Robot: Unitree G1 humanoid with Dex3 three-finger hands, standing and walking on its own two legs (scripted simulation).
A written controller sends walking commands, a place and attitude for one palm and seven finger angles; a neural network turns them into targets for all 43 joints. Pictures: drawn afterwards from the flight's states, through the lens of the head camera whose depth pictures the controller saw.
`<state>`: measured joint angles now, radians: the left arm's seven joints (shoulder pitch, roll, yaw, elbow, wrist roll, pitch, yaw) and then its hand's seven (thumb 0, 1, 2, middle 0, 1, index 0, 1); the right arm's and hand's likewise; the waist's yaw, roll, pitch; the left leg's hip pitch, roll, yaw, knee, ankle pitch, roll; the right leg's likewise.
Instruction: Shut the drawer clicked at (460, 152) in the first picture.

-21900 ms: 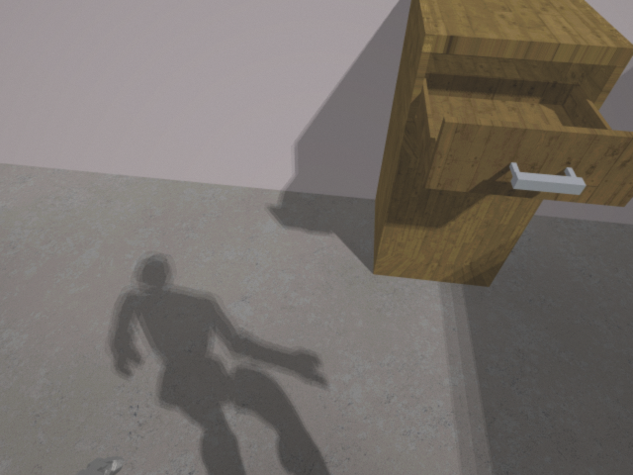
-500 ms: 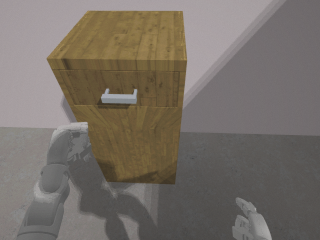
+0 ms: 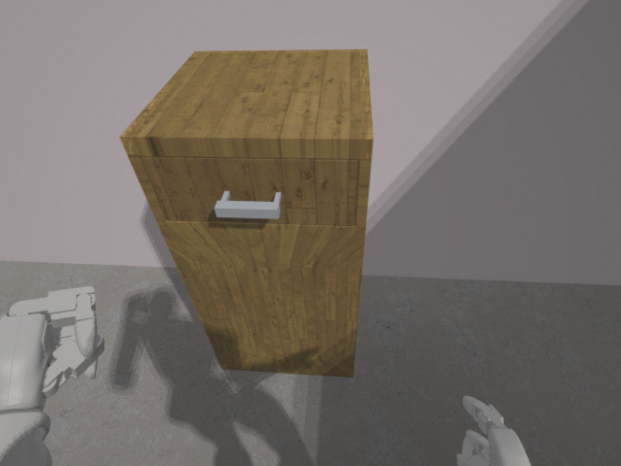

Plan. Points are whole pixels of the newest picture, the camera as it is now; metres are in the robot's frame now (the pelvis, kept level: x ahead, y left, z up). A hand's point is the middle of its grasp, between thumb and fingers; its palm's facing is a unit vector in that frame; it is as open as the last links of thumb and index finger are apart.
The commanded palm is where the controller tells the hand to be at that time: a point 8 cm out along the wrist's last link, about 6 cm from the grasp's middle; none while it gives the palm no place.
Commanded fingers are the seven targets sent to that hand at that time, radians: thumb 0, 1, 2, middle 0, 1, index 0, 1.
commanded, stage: draw the hand back to the body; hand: left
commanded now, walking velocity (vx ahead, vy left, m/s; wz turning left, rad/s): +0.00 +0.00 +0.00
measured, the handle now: (249, 202) +0.57 +0.19 +0.02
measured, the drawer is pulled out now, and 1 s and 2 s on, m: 0.00 0.00 0.00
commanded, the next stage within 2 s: step back with the hand held close in 0.20 s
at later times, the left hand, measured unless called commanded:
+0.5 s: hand (84, 331) +0.19 +0.24 +0.17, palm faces +0.37 -0.81 -0.45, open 3.2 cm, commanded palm +0.13 +0.28 +0.17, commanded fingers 0.00 0.90 0.90 -1.40 -1.60 -1.40 -1.60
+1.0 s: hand (36, 404) +0.13 +0.26 +0.15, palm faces +0.33 -0.80 -0.50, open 3.2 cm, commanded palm +0.07 +0.30 +0.17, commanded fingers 0.00 0.90 0.90 -1.40 -1.60 -1.40 -1.60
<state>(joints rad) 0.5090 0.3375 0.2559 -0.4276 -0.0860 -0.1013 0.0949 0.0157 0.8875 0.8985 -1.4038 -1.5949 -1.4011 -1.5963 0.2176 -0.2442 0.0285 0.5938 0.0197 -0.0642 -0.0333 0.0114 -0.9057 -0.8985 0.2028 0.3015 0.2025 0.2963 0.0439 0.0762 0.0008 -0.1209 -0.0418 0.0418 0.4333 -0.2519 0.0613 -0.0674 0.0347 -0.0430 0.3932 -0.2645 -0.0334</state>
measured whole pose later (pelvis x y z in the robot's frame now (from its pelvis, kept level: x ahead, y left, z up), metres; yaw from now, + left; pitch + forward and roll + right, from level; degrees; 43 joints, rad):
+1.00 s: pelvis -0.07 +0.02 -0.01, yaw -1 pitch +0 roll -2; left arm 0.62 0.39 0.38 -0.60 -0.03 -0.21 0.12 0.01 0.88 0.90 -1.41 -1.59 -1.40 -1.60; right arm 0.19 -0.22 0.01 0.51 0.01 -0.04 -0.06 0.01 -0.90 -0.90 0.20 0.30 0.20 0.30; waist 0.01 0.02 0.05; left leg -0.37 -0.04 0.07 0.57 -0.21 0.10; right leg -0.33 0.02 -0.03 0.55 -0.23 0.00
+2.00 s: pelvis -0.23 +0.03 -0.01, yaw -3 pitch +1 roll -4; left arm 0.62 0.50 0.39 -0.68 -0.09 -0.28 0.10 0.01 0.88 0.90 -1.41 -1.59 -1.40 -1.60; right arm 0.16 -0.15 0.03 0.63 -0.03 -0.08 -0.02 0.01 -0.90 -0.90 0.21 0.30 0.21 0.30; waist 0.00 0.00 -0.01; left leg -0.55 0.00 0.02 0.53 -0.12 -0.01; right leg -0.08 0.07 -0.04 0.40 -0.34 -0.02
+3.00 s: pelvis -0.25 +0.05 -0.01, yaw -1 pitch -1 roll +1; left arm 0.60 0.37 0.36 -0.56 -0.02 -0.23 0.15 0.01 0.88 0.90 -1.41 -1.59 -1.40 -1.60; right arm 0.19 -0.24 -0.02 0.62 0.01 -0.10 -0.07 0.01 -0.91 -0.90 0.20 0.30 0.20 0.30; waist 0.01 -0.02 0.08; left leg -0.25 0.01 0.05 0.51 -0.24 0.00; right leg -0.18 0.01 -0.04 0.54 -0.33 -0.03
